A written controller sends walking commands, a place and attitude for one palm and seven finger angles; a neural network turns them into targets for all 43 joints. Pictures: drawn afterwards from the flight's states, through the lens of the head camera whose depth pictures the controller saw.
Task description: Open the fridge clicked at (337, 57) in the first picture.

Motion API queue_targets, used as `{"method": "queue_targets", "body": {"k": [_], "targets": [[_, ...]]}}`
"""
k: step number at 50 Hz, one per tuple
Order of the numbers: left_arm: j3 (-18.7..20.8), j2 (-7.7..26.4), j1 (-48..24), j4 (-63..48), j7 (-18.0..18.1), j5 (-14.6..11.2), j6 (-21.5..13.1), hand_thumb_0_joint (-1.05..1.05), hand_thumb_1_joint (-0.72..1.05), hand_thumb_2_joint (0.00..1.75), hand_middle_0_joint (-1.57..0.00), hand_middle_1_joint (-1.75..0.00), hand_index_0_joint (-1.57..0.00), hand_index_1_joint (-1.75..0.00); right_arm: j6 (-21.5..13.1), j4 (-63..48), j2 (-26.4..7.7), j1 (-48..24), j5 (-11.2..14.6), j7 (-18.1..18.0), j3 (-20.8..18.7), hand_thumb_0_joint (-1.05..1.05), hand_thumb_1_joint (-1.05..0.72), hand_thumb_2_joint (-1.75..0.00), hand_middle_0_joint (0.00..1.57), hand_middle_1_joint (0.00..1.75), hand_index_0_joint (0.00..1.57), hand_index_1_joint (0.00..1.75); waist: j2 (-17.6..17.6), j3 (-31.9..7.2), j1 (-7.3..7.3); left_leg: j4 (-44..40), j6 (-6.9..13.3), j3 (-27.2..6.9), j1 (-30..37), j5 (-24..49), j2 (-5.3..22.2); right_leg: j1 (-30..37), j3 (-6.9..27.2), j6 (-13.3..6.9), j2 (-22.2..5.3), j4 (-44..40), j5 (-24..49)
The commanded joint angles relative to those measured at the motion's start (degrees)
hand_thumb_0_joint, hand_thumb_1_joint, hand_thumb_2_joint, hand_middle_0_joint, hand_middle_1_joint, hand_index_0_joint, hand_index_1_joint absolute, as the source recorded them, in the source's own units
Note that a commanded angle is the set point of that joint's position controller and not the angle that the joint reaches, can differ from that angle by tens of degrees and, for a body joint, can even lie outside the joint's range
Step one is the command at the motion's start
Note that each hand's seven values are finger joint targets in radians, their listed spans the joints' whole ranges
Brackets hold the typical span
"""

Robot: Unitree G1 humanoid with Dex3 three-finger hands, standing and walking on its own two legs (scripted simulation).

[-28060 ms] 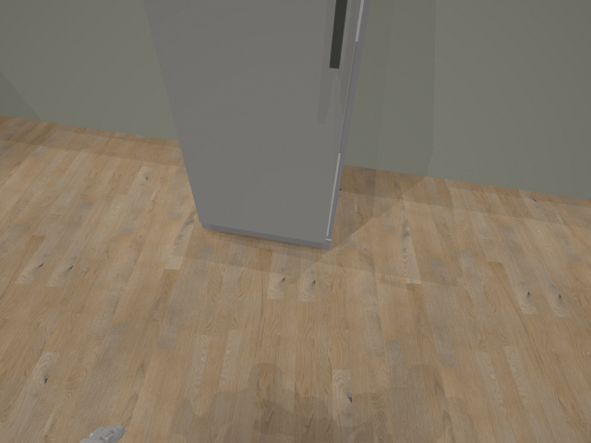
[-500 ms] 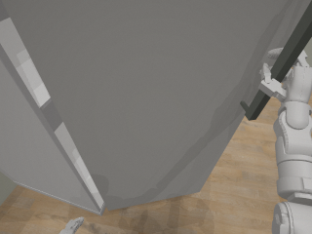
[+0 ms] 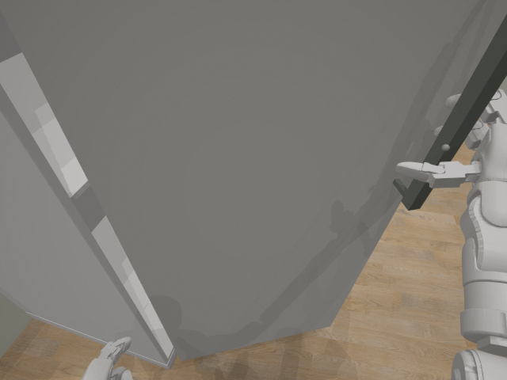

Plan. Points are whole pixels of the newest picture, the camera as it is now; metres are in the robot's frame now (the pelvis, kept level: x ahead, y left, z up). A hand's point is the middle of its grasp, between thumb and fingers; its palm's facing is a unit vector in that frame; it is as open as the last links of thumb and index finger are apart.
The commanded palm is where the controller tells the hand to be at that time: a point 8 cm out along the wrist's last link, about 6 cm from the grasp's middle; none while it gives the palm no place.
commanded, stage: loosen the grip on the handle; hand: right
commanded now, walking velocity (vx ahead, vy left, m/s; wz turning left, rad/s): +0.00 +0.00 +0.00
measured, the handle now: (450, 112) +0.43 -0.24 +0.25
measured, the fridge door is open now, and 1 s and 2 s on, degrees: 60 60 60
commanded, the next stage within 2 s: slip the hand off the handle in 0.22 s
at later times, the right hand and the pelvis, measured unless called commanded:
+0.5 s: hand (473, 151) +0.38 -0.27 +0.22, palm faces +0.38 +0.91 -0.18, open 14.7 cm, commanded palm +0.34 -0.32 +0.22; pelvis +0.03 +0.01 +0.00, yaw -1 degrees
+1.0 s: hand out of the picture +0.38 -0.33 +0.22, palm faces +0.39 +0.90 -0.19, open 14.7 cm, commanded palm +0.32 -0.36 +0.22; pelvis +0.01 -0.01 -0.01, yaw +0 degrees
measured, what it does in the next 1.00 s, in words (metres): stands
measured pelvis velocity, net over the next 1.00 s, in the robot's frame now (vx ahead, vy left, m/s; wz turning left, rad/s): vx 0.01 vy -0.01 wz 0.00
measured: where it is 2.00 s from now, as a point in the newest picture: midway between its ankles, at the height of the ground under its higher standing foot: outside the picture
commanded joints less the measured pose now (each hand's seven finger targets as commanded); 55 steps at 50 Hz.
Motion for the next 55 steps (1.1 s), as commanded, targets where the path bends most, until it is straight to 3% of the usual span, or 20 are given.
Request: {"method": "queue_targets", "body": {"k": [1,2,4,7,12,14,15,16,17,20,22,24,27,28,30,38,40,44,48,55], "targets": [[2.78,7.05,-6.8,-7.48,1.04,0.15,-2.46,0.0,0.9,0.9,-0.2,-0.3,-0.2,-0.3,-2.2,-18.56,-10.53,-18.73,1.56,-0.24,-2.3,0.0,0.55,-0.2,0.33,1.25,0.33,1.25,-0.96,-13.81,-1.79,-5.42,0.2,-2.05,0.79,6.86,0.43,9.17,2.6,-1.94,1.08,-2.17,8.2],[2.7,8.31,-6.74,-5.97,1.76,0.53,-2.15,0.0,0.9,0.9,-0.2,-0.3,-0.2,-0.3,-2.22,-17.77,-19.6,-24.51,1.09,-1.12,-8.87,0.0,0.55,-0.2,0.32,1.23,0.32,1.23,-1.87,-13.54,-1.23,-5.56,-0.05,-2.21,0.86,8.05,0.36,8.71,2.55,-2.1,1.35,-1.79,8.7],[2.66,7.28,-6.27,-5.72,1.82,0.48,-1.83,0.0,0.9,0.9,-0.2,-0.3,-0.2,-0.3,-1.63,-16.95,-15.29,-21.58,1.46,-0.63,-6.5,0.0,0.55,-0.2,0.29,1.2,0.29,1.2,-0.15,-14.91,-1.54,-4.36,-0.35,-2.3,2.94,13.51,0.6,8.71,2.02,-2.09,1.52,-1.33,12.19],[2.43,6.76,-7.31,-6.11,2.03,0.4,-1.9,0.0,0.9,0.9,-0.2,-0.3,-0.2,-0.3,-1.66,-21.8,-11.8,-20.53,1.97,0.83,-3.17,0.0,0.55,-0.2,0.25,1.15,0.25,1.15,-2.74,-16.68,-1.45,-3.2,-0.35,-1.94,3.64,18.42,0.57,10.91,1.9,-1.96,2.01,-0.31,15.59],[2.35,7.25,-7.56,-5.43,2.68,0.25,-1.42,0.0,0.9,0.9,-0.2,-0.3,-0.2,-0.3,-0.31,-20.52,-14.47,-16.58,3.41,2.37,-6.8,0.0,0.55,-0.2,0.25,1.15,0.25,1.15,0.62,-16.4,-2.04,-1.86,-1.47,-2.17,3.99,23.75,1.1,9.12,1.93,-1.94,2.28,0.9,15.93],[2.06,6.75,-7.89,-5.6,2.78,-0.1,-1.28,0.0,0.9,0.9,-0.2,-0.3,-0.2,-0.3,0.42,-20.54,-12.59,-16.04,3.91,2.78,-5.53,0.0,0.55,-0.2,0.25,1.15,0.25,1.15,1.17,-16.44,-1.77,-1.3,-1.95,-2.11,3.3,24.58,1.31,8.96,1.85,-1.87,2.23,1.28,15.95],[2.09,6.72,-8.12,-5.68,2.86,-0.05,-1.31,0.0,0.9,0.9,-0.2,-0.3,-0.2,-0.3,0.41,-21.71,-13.59,-16.47,3.95,2.72,-6.47,0.0,0.55,-0.2,0.25,1.15,0.25,1.15,0.07,-16.87,-1.97,-1.03,-1.98,-2.32,3.5,25.62,1.44,9.23,1.93,-1.7,2.15,1.53,16.37],[2.15,7.17,-7.93,-5.67,3.11,0.09,-1.06,0.0,0.9,0.9,-0.2,-0.3,-0.2,-0.3,0.51,-21.84,-18.46,-14.98,3.92,2.6,-10.91,0.0,0.55,-0.2,0.25,1.15,0.25,1.15,0.47,-18.65,-2.99,-0.74,-2.03,-2.27,4.85,25.47,1.32,8.95,2.03,-1.7,2.25,1.44,16.38],[1.89,7.39,-8.38,-5.79,3.42,0.4,-0.83,0.0,0.9,0.9,-0.2,-0.3,-0.2,-0.3,0.56,-22.26,-20.12,-15.49,3.55,2.61,-11.81,0.0,0.55,-0.2,0.25,1.15,0.25,1.15,-0.34,-18.51,-3.22,-0.17,-2.0,-2.47,5.63,27.28,1.43,8.53,1.92,-1.79,2.57,1.69,17.22],[1.64,6.79,-8.43,-6.03,3.56,-0.05,-0.63,0.0,0.9,0.9,-0.2,-0.3,-0.2,-0.3,0.72,-20.41,-18.15,-13.71,4.47,3.89,-11.41,0.0,0.55,-0.2,0.25,1.15,0.25,1.15,1.9,-17.02,-2.75,0.35,-2.59,-2.27,5.04,29.34,1.55,7.6,1.71,-1.71,2.33,1.96,17.07],[1.58,6.79,-9.03,-6.67,3.69,-0.07,-0.72,0.0,0.9,0.9,-0.2,-0.3,-0.2,-0.3,0.39,-23.06,-18.32,-14.12,4.75,4.91,-11.13,0.0,0.55,-0.2,0.25,1.15,0.25,1.15,-1.12,-18.1,-2.97,0.79,-2.35,-2.58,5.47,30.4,1.67,8.47,1.51,-1.65,2.53,2.56,17.85],[1.4,7.16,-8.33,-5.78,4.08,-0.44,-0.5,0.0,0.9,0.9,-0.2,-0.3,-0.2,-0.3,1.2,-17.82,-19.37,-13.75,5.11,5.93,-11.8,0.0,0.55,-0.2,0.25,1.15,0.25,1.15,1.52,-14.94,-2.0,0.34,-2.72,-2.52,2.97,27.49,1.66,6.54,1.69,-1.59,2.26,2.45,15.1],[1.37,7.47,-8.41,-5.66,4.56,-0.74,-0.79,0.0,0.9,0.9,-0.2,-0.3,-0.2,-0.3,1.05,-15.9,-19.2,-18.01,5.47,7.59,-10.2,0.0,0.55,-0.2,0.25,1.15,0.25,1.15,-0.68,-12.58,-0.89,-0.98,-2.32,-2.93,-0.41,20.73,1.49,6.03,1.8,-1.57,2.22,2.68,11.51],[1.58,7.72,-7.41,-5.07,4.69,-0.83,-0.86,0.0,0.9,0.9,-0.2,-0.3,-0.2,-0.3,0.8,-14.25,-21.31,-19.51,5.31,7.78,-11.28,0.0,0.55,-0.2,0.25,1.15,0.25,1.15,-1.03,-13.48,-0.65,-1.25,-2.27,-3.06,-0.78,18.74,1.41,5.82,2.01,-1.48,2.15,2.67,10.7],[1.43,7.65,-6.93,-4.82,4.87,-0.85,-1.26,0.0,0.9,0.9,-0.2,-0.3,-0.2,-0.3,-0.45,-13.35,-20.65,-23.3,5.35,8.45,-9.68,0.0,0.55,-0.2,0.25,1.15,0.25,1.15,-1.78,-13.65,-0.13,-1.77,-1.79,-3.0,-2.09,14.81,1.01,5.95,2.51,-1.51,2.11,2.69,9.52],[2.01,8.33,-4.55,-4.4,4.74,-0.91,-2.26,0.0,0.9,0.9,-0.2,-0.3,-0.2,-0.3,-4.78,-9.52,-25.37,-21.79,5.51,9.56,-13.46,0.0,0.55,-0.2,0.25,1.15,0.25,1.15,-3.12,-17.87,-1.48,-0.27,-0.93,-2.67,-0.35,14.97,0.54,5.95,3.29,-1.35,1.86,3.02,11.2],[1.84,8.79,-4.38,-4.55,4.86,-1.01,-2.04,0.0,0.9,0.9,-0.2,-0.3,-0.2,-0.3,-3.97,-6.22,-28.66,-17.9,6.0,10.12,-16.92,0.0,0.55,-0.2,0.25,1.15,0.25,1.15,-1.73,-15.89,-2.25,-0.18,-1.09,-2.82,-0.13,14.26,0.7,3.72,3.29,-1.4,1.82,2.62,9.66],[1.82,9.11,-3.61,-4.68,5.12,-1.08,-2.08,0.0,0.9,0.9,-0.2,-0.3,-0.2,-0.3,-4.08,-5.72,-31.19,-19.14,6.54,11.17,-18.8,0.0,0.55,-0.2,0.25,1.15,0.25,1.15,-2.28,-15.06,-1.86,-0.36,-0.99,-2.68,-0.77,12.28,0.45,3.06,3.36,-1.34,1.55,2.39,8.63],[1.89,8.46,-4.19,-6.12,4.88,-1.27,-2.79,0.0,0.9,0.9,-0.2,-0.3,-0.2,-0.3,-5.44,-10.82,-26.3,-16.44,7.07,11.87,-14.96,0.0,0.55,-0.2,0.25,1.15,0.25,1.15,-6.81,-16.06,-2.02,-0.33,-0.25,-2.4,-1.98,9.52,-0.08,5.35,3.86,-0.93,1.2,2.36,8.55],[1.5,8.48,-6.7,-7.29,5.25,-1.54,-3.91,0.0,0.9,0.9,-0.2,-0.3,-0.2,-0.3,-3.32,-19.77,-24.98,-6.55,9.68,11.71,-17.11,0.0,0.55,-0.2,0.25,1.15,0.25,1.15,-3.75,-14.36,-3.18,-0.5,-0.45,-1.12,-1.41,8.51,-0.4,6.19,4.55,-0.95,1.04,0.96,8.04]]}}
